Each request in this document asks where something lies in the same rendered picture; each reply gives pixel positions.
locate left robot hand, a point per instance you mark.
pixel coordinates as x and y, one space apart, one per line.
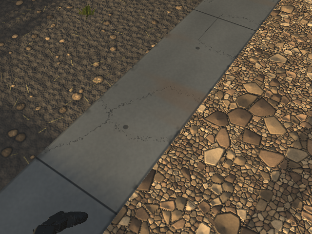
59 221

